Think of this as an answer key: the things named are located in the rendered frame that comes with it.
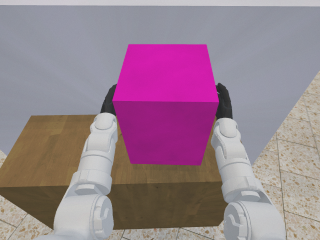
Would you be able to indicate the right robot hand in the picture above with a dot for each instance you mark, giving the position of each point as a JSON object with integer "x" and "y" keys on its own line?
{"x": 224, "y": 109}

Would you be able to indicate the robot left upper arm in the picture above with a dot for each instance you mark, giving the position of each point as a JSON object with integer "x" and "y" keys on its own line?
{"x": 82, "y": 217}

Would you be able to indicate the left robot forearm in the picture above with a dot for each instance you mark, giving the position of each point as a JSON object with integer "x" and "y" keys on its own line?
{"x": 94, "y": 171}

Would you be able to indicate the right robot forearm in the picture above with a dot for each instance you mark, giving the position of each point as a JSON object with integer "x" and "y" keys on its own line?
{"x": 238, "y": 179}

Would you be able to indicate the pedestal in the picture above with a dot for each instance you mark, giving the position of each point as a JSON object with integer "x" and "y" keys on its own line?
{"x": 39, "y": 168}

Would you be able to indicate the carton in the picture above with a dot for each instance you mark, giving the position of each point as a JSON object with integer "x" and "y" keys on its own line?
{"x": 165, "y": 102}

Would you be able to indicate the left robot hand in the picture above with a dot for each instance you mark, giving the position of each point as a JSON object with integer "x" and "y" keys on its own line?
{"x": 107, "y": 106}

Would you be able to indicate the robot right upper arm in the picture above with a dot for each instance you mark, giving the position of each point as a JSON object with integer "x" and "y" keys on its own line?
{"x": 248, "y": 220}

